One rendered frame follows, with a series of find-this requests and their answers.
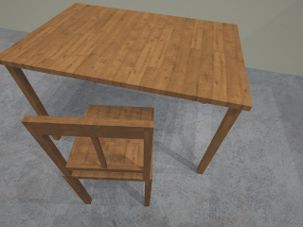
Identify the table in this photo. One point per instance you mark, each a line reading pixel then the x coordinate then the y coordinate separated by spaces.
pixel 167 55

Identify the chair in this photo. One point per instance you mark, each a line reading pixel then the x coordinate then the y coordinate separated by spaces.
pixel 113 143

